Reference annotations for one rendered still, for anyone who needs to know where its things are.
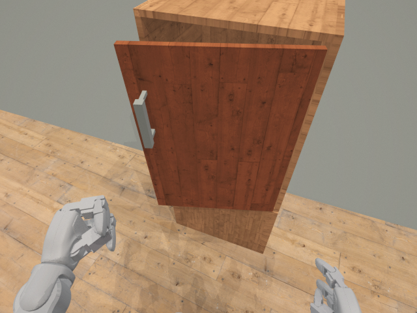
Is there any robot left forearm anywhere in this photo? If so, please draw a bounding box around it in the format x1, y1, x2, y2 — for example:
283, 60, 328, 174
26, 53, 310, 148
13, 262, 76, 313

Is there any cupboard door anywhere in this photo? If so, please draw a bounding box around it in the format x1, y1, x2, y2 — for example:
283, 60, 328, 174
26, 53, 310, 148
114, 40, 328, 211

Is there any right robot hand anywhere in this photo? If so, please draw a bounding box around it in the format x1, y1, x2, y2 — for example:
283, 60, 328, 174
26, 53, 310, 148
310, 258, 362, 313

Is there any left robot hand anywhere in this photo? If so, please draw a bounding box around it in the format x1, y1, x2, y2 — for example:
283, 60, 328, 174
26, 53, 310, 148
41, 195, 116, 271

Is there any handle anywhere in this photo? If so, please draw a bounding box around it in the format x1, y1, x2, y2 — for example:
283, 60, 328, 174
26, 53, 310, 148
133, 91, 156, 149

